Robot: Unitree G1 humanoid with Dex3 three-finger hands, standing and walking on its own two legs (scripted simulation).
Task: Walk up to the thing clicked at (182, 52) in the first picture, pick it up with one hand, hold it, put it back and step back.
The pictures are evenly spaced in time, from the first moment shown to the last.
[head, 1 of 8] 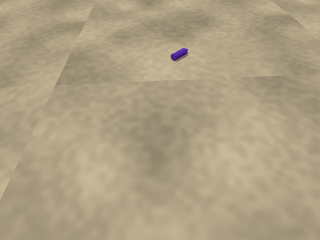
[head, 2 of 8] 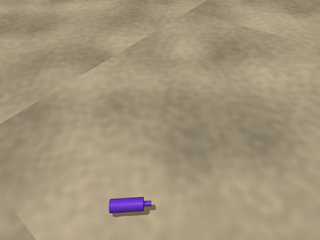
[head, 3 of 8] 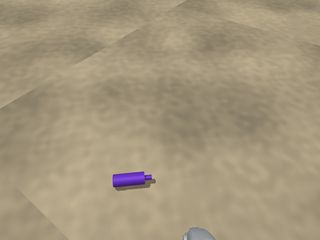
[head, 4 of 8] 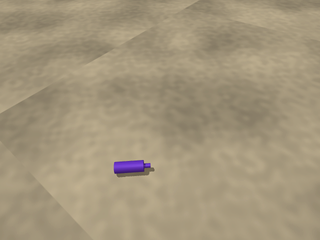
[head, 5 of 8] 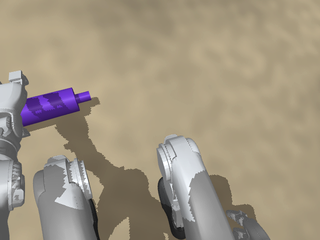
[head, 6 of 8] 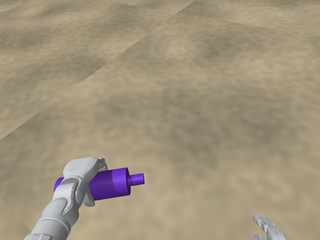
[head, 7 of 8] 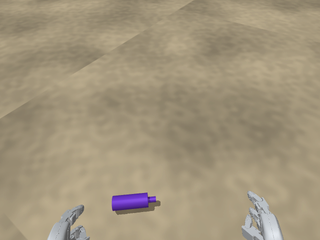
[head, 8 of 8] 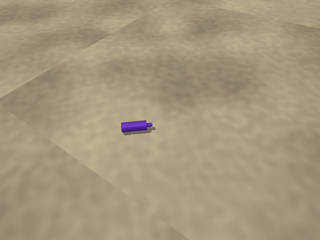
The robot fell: no
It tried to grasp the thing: yes
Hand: left
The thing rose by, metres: 0.66
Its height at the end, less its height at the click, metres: +0.00
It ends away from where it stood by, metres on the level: 0.01
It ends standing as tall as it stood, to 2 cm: yes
